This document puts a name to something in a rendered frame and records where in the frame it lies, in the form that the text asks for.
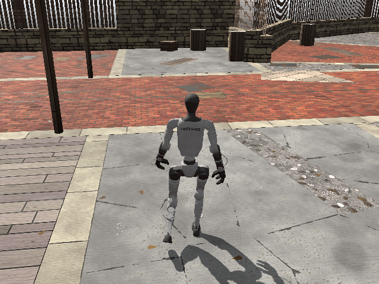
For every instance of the right robot forearm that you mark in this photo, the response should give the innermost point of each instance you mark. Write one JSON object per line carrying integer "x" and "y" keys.
{"x": 218, "y": 160}

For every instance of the right robot thigh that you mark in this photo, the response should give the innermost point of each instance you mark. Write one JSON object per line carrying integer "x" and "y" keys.
{"x": 202, "y": 176}

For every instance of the robot right shin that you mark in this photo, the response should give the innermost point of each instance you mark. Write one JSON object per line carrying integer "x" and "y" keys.
{"x": 198, "y": 207}

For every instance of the left robot forearm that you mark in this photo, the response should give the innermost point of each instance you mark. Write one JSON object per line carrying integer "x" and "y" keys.
{"x": 161, "y": 153}

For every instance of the robot right hand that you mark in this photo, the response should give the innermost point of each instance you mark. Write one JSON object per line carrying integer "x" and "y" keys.
{"x": 221, "y": 175}

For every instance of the right robot upper arm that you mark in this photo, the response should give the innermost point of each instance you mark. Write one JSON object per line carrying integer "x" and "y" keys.
{"x": 208, "y": 125}

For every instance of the robot left hand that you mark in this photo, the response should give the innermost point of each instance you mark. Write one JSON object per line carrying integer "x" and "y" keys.
{"x": 163, "y": 161}

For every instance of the left robot upper arm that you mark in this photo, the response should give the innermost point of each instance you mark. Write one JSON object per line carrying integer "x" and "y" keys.
{"x": 168, "y": 133}

